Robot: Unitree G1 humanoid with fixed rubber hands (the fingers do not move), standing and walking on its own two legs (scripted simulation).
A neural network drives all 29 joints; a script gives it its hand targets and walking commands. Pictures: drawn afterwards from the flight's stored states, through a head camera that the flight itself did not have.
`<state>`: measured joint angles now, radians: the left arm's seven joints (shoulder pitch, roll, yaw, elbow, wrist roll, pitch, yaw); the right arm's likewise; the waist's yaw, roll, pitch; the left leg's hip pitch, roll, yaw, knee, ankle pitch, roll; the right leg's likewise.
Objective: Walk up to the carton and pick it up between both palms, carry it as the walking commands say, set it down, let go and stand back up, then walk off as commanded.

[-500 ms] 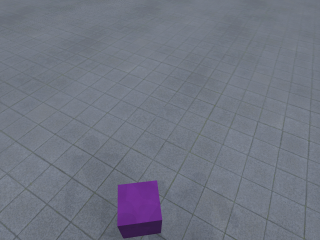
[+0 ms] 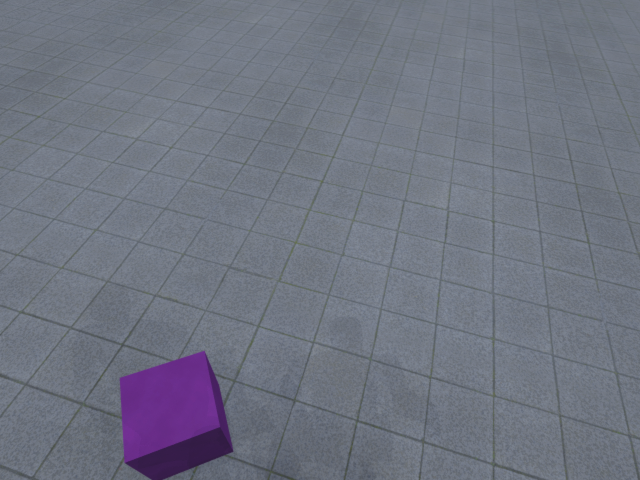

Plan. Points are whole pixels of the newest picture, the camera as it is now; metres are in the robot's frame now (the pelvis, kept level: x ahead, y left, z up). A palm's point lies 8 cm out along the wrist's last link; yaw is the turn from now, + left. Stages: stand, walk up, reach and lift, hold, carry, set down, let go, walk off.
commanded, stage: walk off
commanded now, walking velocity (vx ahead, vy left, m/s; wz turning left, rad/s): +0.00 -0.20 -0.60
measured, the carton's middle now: (180, 417) +0.39 +0.36 -0.64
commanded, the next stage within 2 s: none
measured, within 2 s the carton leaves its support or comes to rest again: neither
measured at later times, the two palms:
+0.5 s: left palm out of the picture +0.14 +0.12 -0.13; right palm out of the picture -0.09 -0.39 -0.13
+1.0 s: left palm out of the picture +0.11 -0.04 -0.14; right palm out of the picture -0.11 -0.52 -0.10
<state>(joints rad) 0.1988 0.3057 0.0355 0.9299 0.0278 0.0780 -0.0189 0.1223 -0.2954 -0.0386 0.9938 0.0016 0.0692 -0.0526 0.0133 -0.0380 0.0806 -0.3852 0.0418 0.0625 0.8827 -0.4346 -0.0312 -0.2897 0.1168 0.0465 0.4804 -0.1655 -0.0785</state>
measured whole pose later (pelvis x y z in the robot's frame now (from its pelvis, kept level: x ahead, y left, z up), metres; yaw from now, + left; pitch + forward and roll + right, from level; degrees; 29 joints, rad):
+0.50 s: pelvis -0.02 -0.12 -0.01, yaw -18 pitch -2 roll +0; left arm 0.18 0.29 0.05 0.91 0.00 0.09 -0.07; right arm 0.26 -0.29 -0.06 0.98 -0.02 0.03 -0.02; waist -0.02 0.00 0.08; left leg -0.13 0.27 0.27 0.55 -0.33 -0.14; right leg -0.35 -0.09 -0.06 0.70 -0.34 0.09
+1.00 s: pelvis -0.06 -0.23 +0.00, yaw -33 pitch +1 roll +0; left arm 0.26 0.27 0.04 0.90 0.04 0.07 -0.03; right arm 0.13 -0.24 -0.05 0.95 0.01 0.07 -0.07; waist 0.05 -0.07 0.03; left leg -0.34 0.04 0.05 0.75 -0.41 -0.01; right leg -0.26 0.20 0.05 0.37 -0.11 -0.16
